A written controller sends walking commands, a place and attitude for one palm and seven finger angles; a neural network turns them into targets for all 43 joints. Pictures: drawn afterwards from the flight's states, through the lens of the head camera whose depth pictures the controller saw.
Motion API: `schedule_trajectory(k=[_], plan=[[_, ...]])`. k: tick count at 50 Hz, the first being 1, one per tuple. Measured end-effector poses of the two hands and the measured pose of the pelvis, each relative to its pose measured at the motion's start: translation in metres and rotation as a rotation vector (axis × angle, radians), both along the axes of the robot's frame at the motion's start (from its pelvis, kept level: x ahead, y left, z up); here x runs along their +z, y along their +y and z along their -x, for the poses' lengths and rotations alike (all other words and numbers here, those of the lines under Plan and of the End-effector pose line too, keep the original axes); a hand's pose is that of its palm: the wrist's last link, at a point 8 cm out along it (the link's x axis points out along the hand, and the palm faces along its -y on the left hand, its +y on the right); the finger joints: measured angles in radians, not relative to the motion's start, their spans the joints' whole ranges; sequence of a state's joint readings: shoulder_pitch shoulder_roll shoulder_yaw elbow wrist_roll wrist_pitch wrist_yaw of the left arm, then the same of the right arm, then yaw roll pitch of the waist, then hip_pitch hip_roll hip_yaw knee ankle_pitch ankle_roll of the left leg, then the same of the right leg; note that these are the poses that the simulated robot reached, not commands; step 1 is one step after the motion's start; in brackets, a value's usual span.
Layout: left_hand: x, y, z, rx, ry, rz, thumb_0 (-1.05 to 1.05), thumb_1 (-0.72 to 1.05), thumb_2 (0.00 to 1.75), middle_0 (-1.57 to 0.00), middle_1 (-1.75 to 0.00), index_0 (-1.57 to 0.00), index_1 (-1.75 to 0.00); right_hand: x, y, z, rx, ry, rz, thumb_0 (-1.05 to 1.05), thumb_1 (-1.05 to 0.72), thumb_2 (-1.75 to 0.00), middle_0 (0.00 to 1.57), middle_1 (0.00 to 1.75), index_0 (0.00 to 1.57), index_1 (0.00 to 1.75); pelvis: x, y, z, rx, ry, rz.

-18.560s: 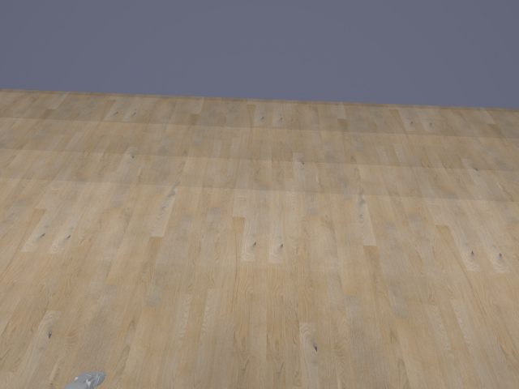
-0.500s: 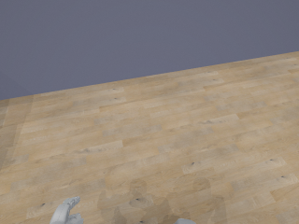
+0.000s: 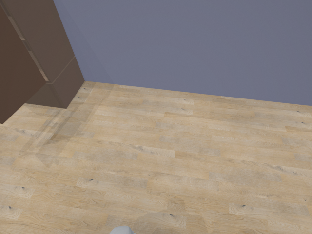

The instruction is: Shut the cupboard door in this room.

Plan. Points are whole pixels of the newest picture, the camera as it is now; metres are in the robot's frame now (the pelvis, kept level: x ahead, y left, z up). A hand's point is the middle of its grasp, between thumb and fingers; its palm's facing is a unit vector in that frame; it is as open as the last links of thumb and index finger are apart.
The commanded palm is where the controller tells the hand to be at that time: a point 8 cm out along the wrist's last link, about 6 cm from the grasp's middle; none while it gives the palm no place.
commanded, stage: walk to a spot facing it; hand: left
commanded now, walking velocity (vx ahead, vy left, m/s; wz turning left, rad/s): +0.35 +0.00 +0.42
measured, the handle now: out of the picture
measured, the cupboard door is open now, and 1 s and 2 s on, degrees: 83 83 83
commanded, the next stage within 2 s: turn to face it in 1.60 s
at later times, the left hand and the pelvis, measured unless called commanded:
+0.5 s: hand (76, 213) +0.19 +0.28 -0.17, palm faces +0.16 -0.98 -0.15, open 7.4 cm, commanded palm none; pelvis +0.14 +0.09 -0.01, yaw +8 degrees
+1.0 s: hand (97, 178) +0.31 +0.24 -0.18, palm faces +0.26 -0.95 -0.20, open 7.3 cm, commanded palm none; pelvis +0.35 +0.07 -0.01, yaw +13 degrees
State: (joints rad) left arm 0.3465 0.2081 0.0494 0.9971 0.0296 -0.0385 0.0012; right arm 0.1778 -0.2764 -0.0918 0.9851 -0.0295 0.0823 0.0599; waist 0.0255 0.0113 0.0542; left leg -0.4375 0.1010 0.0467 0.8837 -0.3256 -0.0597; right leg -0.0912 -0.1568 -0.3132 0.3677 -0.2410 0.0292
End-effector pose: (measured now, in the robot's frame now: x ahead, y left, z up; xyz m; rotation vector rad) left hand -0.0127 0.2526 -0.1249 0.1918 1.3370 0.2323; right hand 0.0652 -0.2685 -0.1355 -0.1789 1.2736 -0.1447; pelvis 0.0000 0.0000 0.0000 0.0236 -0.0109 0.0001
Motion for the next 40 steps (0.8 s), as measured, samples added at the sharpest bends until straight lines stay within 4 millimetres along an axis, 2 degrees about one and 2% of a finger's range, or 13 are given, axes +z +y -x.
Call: schedule_trajectory(k=[3, 6, 8, 10, 13, 17, 22, 27, 31, 33, 35, 37, 40], plan=[[-0.008, 0.018, 0.034, 0.082, 0.080, 0.012, 0.01, 0.91, 0.90, -0.20, -0.30, -0.21, -0.30, 0.007, 0.025, -0.056, 0.098, -0.074, 0.016, 0.01, -0.92, -0.90, 0.19, 0.29, 0.20, 0.30, -0.004, 0.017, -0.011, 0.036, 0.005, 0.014], [-0.022, 0.038, 0.059, 0.146, 0.156, 0.034, 0.01, 0.91, 0.90, -0.20, -0.30, -0.21, -0.30, 0.012, 0.058, -0.113, 0.186, -0.178, 0.035, 0.01, -0.92, -0.90, 0.19, 0.29, 0.20, 0.30, -0.015, 0.038, -0.026, 0.061, 0.004, 0.028], [-0.032, 0.051, 0.065, 0.167, 0.204, 0.051, 0.01, 0.91, 0.90, -0.20, -0.30, -0.20, -0.30, 0.016, 0.078, -0.140, 0.217, -0.255, 0.044, 0.01, -0.92, -0.90, 0.19, 0.30, 0.20, 0.30, -0.022, 0.052, -0.034, 0.069, -0.009, 0.028], [-0.034, 0.061, 0.054, 0.172, 0.217, 0.058, 0.01, 0.91, 0.90, -0.20, -0.30, -0.20, -0.30, 0.021, 0.095, -0.153, 0.224, -0.289, 0.043, 0.00, -0.91, -0.90, 0.19, 0.30, 0.20, 0.30, -0.020, 0.061, -0.043, 0.073, -0.019, 0.032], [-0.033, 0.072, 0.014, 0.162, 0.148, 0.070, 0.01, 0.91, 0.90, -0.20, -0.30, -0.20, -0.30, 0.023, 0.114, -0.152, 0.216, -0.264, 0.035, 0.00, -0.91, -0.90, 0.19, 0.30, 0.20, 0.30, -0.012, 0.071, -0.059, 0.093, -0.028, 0.037], [-0.028, 0.079, -0.055, 0.136, 0.008, 0.082, 0.01, 0.91, 0.90, -0.20, -0.30, -0.20, -0.30, 0.015, 0.129, -0.134, 0.174, -0.164, 0.012, 0.00, -0.92, -0.90, 0.20, 0.30, 0.20, 0.30, -0.004, 0.082, -0.084, 0.118, -0.035, 0.033], [-0.024, 0.077, -0.140, 0.098, -0.113, 0.100, 0.01, 0.91, 0.90, -0.20, -0.30, -0.20, -0.30, 0.005, 0.121, -0.105, 0.089, -0.022, 0.028, -0.01, -0.94, -0.90, 0.20, 0.30, 0.21, 0.30, -0.004, 0.088, -0.119, 0.134, -0.038, 0.016], [-0.021, 0.070, -0.225, 0.050, -0.189, 0.104, 0.01, 0.91, 0.90, -0.20, -0.30, -0.20, -0.30, -0.006, 0.115, -0.075, 0.017, 0.152, 0.020, 0.00, -0.93, -0.90, 0.20, 0.30, 0.20, 0.30, -0.008, 0.085, -0.160, 0.145, -0.035, 0.003], [-0.018, 0.061, -0.296, -0.001, -0.232, 0.090, 0.01, 0.91, 0.90, -0.20, -0.30, -0.20, -0.30, -0.015, 0.112, -0.064, -0.033, 0.285, -0.003, 0.00, -0.92, -0.90, 0.20, 0.30, 0.20, 0.30, -0.016, 0.076, -0.200, 0.147, -0.027, -0.001], [-0.019, 0.055, -0.329, -0.020, -0.257, 0.076, 0.01, 0.91, 0.90, -0.20, -0.30, -0.20, -0.30, -0.021, 0.109, -0.067, -0.049, 0.346, -0.018, 0.00, -0.92, -0.90, 0.20, 0.30, 0.20, 0.30, -0.022, 0.070, -0.223, 0.147, -0.024, 0.003], [-0.024, 0.051, -0.354, -0.025, -0.295, 0.054, 0.01, 0.91, 0.90, -0.20, -0.30, -0.20, -0.30, -0.029, 0.104, -0.078, -0.052, 0.396, -0.034, 0.00, -0.92, -0.90, 0.20, 0.30, 0.20, 0.30, -0.031, 0.061, -0.246, 0.154, -0.025, 0.001], [-0.024, 0.046, -0.363, -0.007, -0.300, 0.044, 0.01, 0.91, 0.90, -0.20, -0.30, -0.20, -0.30, -0.032, 0.098, -0.102, -0.043, 0.400, -0.042, 0.01, -0.91, -0.90, 0.20, 0.30, 0.20, 0.30, -0.032, 0.055, -0.261, 0.164, -0.034, 0.006], [-0.022, 0.041, -0.355, 0.047, -0.238, 0.042, 0.00, 0.91, 0.90, -0.20, -0.30, -0.20, -0.30, -0.032, 0.091, -0.160, -0.003, 0.327, -0.042, 0.01, -0.91, -0.90, 0.20, 0.30, 0.20, 0.30, -0.023, 0.052, -0.282, 0.176, -0.040, 0.013]])
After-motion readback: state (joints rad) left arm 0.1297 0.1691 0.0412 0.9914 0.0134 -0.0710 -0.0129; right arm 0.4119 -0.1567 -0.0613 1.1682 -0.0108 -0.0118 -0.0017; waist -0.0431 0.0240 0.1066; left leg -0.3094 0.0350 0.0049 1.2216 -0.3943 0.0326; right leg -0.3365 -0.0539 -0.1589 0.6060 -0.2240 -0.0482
